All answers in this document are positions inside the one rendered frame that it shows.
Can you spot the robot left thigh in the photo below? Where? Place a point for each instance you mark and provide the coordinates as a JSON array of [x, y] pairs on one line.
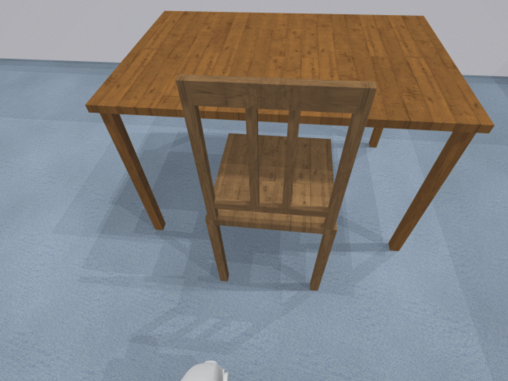
[[206, 372]]

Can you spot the chair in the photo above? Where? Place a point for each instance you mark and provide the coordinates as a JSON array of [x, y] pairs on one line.
[[273, 182]]

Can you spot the table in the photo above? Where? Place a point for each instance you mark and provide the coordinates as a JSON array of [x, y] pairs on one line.
[[418, 84]]

